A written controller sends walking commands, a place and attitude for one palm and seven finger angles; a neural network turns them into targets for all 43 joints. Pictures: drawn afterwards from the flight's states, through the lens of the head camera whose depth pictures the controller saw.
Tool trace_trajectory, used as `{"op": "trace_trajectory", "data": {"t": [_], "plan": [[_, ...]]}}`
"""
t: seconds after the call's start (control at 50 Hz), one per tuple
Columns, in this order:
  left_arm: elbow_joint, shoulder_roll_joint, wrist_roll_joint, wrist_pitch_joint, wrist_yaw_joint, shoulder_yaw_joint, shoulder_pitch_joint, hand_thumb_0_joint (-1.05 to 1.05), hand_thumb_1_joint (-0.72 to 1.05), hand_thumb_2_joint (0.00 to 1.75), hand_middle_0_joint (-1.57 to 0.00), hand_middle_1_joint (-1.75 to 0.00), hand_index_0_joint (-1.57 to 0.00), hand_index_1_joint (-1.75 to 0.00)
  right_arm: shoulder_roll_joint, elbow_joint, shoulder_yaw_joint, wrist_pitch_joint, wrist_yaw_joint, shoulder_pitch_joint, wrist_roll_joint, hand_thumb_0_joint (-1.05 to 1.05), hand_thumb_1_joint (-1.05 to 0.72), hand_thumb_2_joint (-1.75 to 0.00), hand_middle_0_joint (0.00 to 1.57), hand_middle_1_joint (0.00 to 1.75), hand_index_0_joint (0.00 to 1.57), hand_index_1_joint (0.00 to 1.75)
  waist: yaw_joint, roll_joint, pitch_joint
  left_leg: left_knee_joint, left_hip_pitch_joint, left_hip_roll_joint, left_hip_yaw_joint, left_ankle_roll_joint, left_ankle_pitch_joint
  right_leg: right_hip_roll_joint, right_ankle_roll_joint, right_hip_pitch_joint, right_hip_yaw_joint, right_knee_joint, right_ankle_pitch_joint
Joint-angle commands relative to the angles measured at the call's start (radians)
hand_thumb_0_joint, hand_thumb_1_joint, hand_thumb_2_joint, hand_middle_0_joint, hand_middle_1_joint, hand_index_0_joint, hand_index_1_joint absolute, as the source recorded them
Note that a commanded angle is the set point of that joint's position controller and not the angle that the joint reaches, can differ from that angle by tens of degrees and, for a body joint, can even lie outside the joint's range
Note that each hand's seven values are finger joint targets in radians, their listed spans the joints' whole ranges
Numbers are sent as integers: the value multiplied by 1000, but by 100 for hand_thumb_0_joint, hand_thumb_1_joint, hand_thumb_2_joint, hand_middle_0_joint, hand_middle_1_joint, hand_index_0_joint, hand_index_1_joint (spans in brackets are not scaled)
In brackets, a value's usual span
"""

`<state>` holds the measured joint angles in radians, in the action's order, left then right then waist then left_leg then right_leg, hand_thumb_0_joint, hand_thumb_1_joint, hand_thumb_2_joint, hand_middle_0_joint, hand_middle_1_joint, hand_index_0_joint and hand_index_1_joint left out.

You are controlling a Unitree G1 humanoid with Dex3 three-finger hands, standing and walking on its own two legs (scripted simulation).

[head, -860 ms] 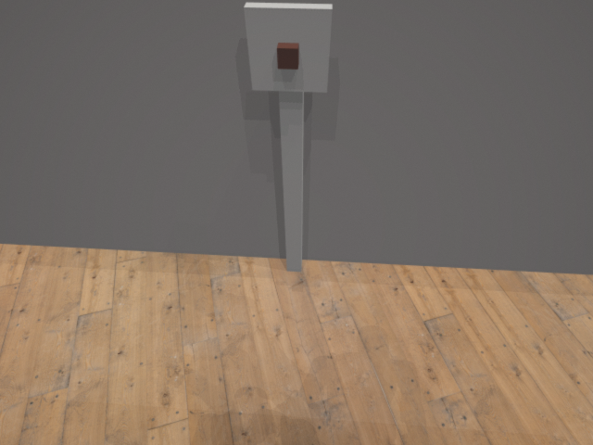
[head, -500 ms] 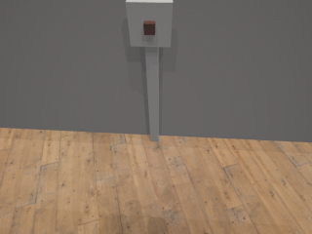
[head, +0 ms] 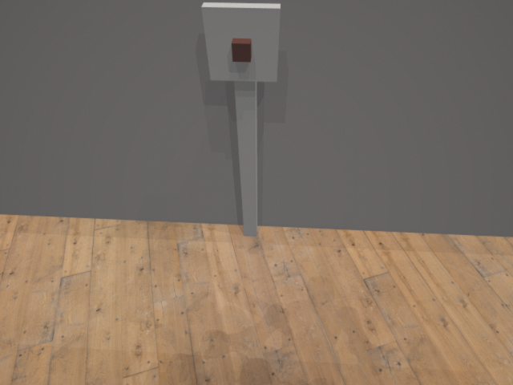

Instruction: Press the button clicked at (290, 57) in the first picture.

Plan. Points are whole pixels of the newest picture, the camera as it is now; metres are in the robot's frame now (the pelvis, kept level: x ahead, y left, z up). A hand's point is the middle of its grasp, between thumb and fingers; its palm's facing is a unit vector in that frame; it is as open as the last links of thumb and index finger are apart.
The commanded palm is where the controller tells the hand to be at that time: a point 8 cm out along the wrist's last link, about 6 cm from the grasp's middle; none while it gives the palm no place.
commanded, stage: look at it before walking up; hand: left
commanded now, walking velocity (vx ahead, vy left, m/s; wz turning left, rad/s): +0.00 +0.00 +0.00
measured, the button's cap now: (241, 49) +0.82 +0.08 +0.13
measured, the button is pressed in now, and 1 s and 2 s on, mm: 0 0 0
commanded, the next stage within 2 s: take the last steps up to it in 0.08 s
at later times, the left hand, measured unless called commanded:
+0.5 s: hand out of the picture +0.06 +0.19 -0.19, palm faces -0.03 -0.98 -0.22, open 7.4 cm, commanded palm none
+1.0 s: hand out of the picture +0.07 +0.08 -0.18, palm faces +0.02 -0.99 -0.13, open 7.4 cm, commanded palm none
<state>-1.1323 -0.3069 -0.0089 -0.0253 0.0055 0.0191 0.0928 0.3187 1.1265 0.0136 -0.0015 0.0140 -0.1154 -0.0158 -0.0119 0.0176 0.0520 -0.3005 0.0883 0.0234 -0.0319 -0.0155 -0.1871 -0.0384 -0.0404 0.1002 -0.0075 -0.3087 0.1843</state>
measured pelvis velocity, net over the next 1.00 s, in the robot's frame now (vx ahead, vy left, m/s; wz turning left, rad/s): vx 0.21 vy -0.06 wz -0.10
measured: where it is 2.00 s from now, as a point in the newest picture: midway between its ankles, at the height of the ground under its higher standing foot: (286, 375)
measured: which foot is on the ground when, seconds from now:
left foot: down 0.00-0.60, up 0.62-0.98, down 1.00-1.00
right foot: down 0.00-1.00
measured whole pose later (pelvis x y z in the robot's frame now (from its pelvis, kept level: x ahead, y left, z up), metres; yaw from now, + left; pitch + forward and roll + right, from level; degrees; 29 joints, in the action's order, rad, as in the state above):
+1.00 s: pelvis +0.21 -0.06 -0.03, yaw -6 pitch -1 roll +0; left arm -1.24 -0.07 -0.01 -0.06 0.03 0.02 0.52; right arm 0.15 1.04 0.04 -0.04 0.02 -0.07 -0.02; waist 0.02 -0.01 0.09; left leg -0.62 0.42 0.01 -0.16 0.10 -0.16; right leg -0.12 -0.08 -0.09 -0.04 -0.51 0.45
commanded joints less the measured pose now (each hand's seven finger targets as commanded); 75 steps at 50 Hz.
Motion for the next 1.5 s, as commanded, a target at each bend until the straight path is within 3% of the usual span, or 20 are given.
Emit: {"op": "trace_trajectory", "data": {"t": [0.0,0.18,0.36,0.46,0.52,0.54,0.58,0.68,0.84,0.92,0.94,0.96,0.98,1.0,1.06,1.16,1.3,1.38,1.44,1.48], "plan": [[58,-208,-1,-21,14,39,-30,0,90,90,-20,-30,-20,-30,181,-52,32,-21,8,14,0,0,-90,-90,20,30,20,30,0,-19,-73,25,-28,111,85,26,170,161,-11,-2,115,41,-239],[60,-210,0,-21,13,37,-26,0,90,90,-20,-30,-20,-30,185,-51,31,-22,9,13,1,0,-90,-90,20,30,20,30,-1,-26,-90,25,-44,112,83,27,186,161,-10,-13,113,41,-257],[32,-75,-8,18,-11,29,85,0,90,90,-20,-30,-20,-30,54,-13,19,0,1,-106,-20,0,-90,-90,20,30,20,30,-5,5,90,14,56,140,105,52,-278,93,-29,186,109,-46,257],[63,-7,-12,3,-23,35,89,0,90,90,-20,-30,-20,-30,75,7,48,-15,18,-245,-23,0,-90,-90,20,30,20,30,-35,147,93,30,-78,304,272,161,-79,37,-16,354,-23,-326,185],[70,22,-6,-8,-25,43,123,0,90,90,-20,-30,-20,-30,35,16,49,-21,26,-282,-21,0,-90,-90,20,30,20,30,-17,135,65,-90,-70,285,176,144,205,55,-19,265,-41,-220,181],[42,14,-9,-12,-24,56,220,0,90,90,-20,-30,-20,-30,20,4,48,-22,27,-248,-15,0,-90,-90,20,30,20,30,32,69,14,-236,73,216,63,95,219,71,-37,36,-16,-102,58],[-57,-97,-8,-18,5,86,523,0,90,90,-20,-30,-20,-30,-72,-79,33,-33,20,-79,8,0,-90,-90,20,30,20,30,153,-336,5,-736,544,-14,-94,6,-410,387,-152,-307,448,56,-331],[-39,52,-5,-37,34,44,460,0,90,90,-20,-30,-20,-30,-130,-65,43,-17,-1,-48,-4,0,-90,-90,20,30,20,30,60,-59,49,-836,590,82,-40,-7,-227,282,-149,-217,177,-5,-675],[-72,85,-7,-56,43,31,490,0,90,90,-20,-30,-20,-30,-152,-108,35,-22,-14,26,8,0,-90,-90,20,30,20,30,24,-134,46,-502,477,2,-146,24,-64,191,-42,-191,73,9,-919],[-76,67,-5,-61,42,33,447,0,90,90,-20,-30,-20,-30,-129,-56,35,-37,10,-146,5,0,-90,-90,20,30,20,30,-75,-150,1,-351,141,-76,-182,85,12,173,-9,-68,30,-189,-1122],[-65,71,-2,-60,41,33,424,0,90,90,-20,-30,-20,-30,-101,-23,44,-36,22,-268,-1,0,-90,-90,20,30,20,30,-137,-123,-28,-287,-23,-38,-135,118,69,167,9,34,21,-347,-1022],[-44,108,8,-57,37,28,435,0,90,90,-20,-30,-20,-30,-33,-6,64,-37,35,-381,-18,0,-90,-90,20,30,20,30,-176,-15,-99,-259,-231,170,152,232,169,103,43,254,-14,-631,-683],[0,156,25,-58,31,13,450,0,90,90,-20,-30,-20,-30,43,-2,74,-40,36,-468,-24,0,-90,-90,20,30,20,30,-157,208,-242,-97,-340,482,556,392,353,-26,51,411,-39,-1052,310],[24,101,5,-47,34,23,381,0,90,90,-20,-30,-20,-30,49,-16,70,-32,27,-384,-4,0,-90,-90,20,30,20,30,-114,75,-149,23,-150,513,608,402,132,18,4,432,66,-1166,391],[65,147,-26,-24,9,31,327,0,90,90,-20,-30,-20,-30,-78,-72,37,-54,23,-207,-12,0,-90,-90,20,30,20,30,2,63,151,141,264,353,373,248,-134,125,27,476,49,-1051,203],[76,179,-24,16,-8,29,353,0,90,90,-20,-30,-20,-30,-73,-90,42,-64,16,-186,-9,0,-90,-90,20,30,20,30,52,109,22,106,310,192,37,162,53,137,70,291,-53,-667,84],[99,60,-15,19,9,30,233,0,90,90,-20,-30,-20,-30,-51,-72,40,-22,17,-209,3,0,-90,-90,20,30,20,30,46,76,-9,-79,236,153,17,88,155,95,82,87,-75,-176,-69],[114,-119,-18,9,24,59,232,0,90,90,-20,-30,-20,-30,-101,-80,54,13,6,-315,13,0,-90,-90,20,30,20,30,18,-140,-117,-438,247,-22,-78,-16,-303,461,-132,10,189,-133,-802],[110,-96,-18,20,50,78,211,0,90,90,-20,-30,-20,-30,-72,-105,66,39,16,-228,15,0,-90,-90,20,30,20,30,69,-389,-117,-771,393,-13,46,-15,-453,466,-187,-55,215,-128,-970],[126,-85,-15,25,53,84,175,0,90,90,-20,-30,-20,-30,-60,-126,69,42,10,-177,20,0,-90,-90,20,30,20,30,61,-325,-125,-768,430,2,72,-30,-402,440,-161,-93,142,-129,-947]]}}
